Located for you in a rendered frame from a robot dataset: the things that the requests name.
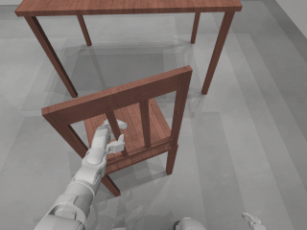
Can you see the left robot forearm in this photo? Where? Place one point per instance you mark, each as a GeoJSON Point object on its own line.
{"type": "Point", "coordinates": [75, 202]}

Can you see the right robot hand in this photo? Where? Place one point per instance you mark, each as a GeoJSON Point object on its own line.
{"type": "Point", "coordinates": [253, 221]}

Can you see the left robot upper arm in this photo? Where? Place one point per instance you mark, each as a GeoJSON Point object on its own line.
{"type": "Point", "coordinates": [52, 222]}

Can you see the robot right thigh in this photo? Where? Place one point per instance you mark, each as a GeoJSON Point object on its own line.
{"type": "Point", "coordinates": [190, 224]}

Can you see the table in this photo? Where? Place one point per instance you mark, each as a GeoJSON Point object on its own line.
{"type": "Point", "coordinates": [30, 9]}

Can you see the left robot hand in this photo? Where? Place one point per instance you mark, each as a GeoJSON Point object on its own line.
{"type": "Point", "coordinates": [103, 135]}

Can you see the chair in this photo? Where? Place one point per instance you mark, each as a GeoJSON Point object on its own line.
{"type": "Point", "coordinates": [147, 134]}

